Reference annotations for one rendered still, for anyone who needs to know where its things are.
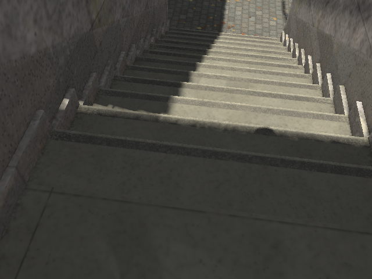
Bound stairs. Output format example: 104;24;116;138
69;27;372;167

